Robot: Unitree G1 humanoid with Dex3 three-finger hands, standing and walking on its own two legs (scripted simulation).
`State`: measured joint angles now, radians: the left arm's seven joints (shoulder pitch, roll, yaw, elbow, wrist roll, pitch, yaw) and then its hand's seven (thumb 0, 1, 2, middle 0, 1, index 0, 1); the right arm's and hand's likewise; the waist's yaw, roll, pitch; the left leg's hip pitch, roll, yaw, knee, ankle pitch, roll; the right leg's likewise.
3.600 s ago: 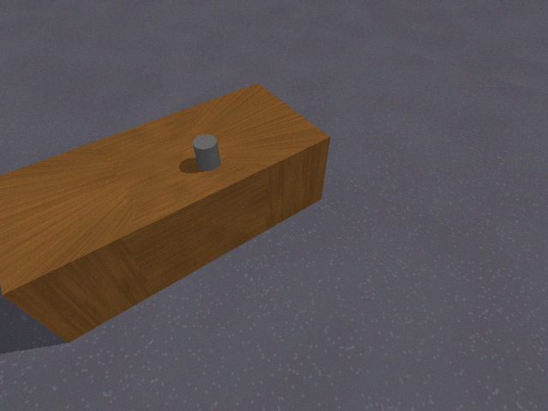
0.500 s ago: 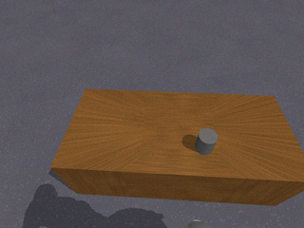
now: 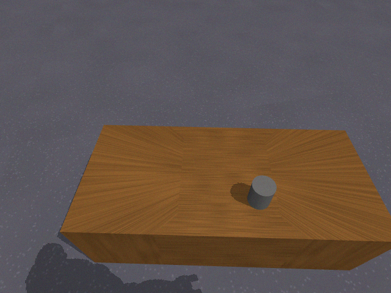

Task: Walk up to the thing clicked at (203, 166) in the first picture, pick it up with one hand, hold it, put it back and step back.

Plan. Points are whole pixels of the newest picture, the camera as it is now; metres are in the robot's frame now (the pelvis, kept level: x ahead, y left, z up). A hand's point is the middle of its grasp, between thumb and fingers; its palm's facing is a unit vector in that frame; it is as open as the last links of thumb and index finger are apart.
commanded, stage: walk up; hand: right
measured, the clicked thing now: (261, 192) +0.52 -0.22 -0.32
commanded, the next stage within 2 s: stand in 1.02 s
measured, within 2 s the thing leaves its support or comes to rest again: neither
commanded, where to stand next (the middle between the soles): +0.06 +0.01 m, yaw -2 degrees
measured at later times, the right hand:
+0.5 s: hand out of the picture +0.08 -0.26 -0.14, palm faces +0.04 +0.94 -0.35, open 7.4 cm
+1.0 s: hand out of the picture +0.08 -0.26 -0.14, palm faces +0.07 +0.94 -0.33, open 7.4 cm
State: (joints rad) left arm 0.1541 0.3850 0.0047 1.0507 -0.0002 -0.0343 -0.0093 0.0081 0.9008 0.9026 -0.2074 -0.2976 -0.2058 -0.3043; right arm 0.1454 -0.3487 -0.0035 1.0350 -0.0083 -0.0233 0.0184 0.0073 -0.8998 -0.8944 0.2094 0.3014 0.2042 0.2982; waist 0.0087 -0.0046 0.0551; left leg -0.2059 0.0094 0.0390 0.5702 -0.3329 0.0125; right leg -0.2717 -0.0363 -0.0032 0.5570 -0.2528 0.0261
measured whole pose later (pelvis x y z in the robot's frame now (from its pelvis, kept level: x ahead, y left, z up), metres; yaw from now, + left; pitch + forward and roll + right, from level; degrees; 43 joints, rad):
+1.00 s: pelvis +0.02 +0.00 +0.01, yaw -3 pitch -3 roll +0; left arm 0.08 0.35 0.01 1.13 0.01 -0.01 0.00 0.01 0.90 0.90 -0.21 -0.30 -0.20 -0.30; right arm 0.09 -0.35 -0.04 1.13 -0.01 0.00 0.01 0.01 -0.90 -0.89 0.21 0.30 0.20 0.30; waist -0.01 0.00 0.05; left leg -0.05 0.01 0.09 0.35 -0.26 0.01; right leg -0.16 -0.03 0.05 0.40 -0.19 0.03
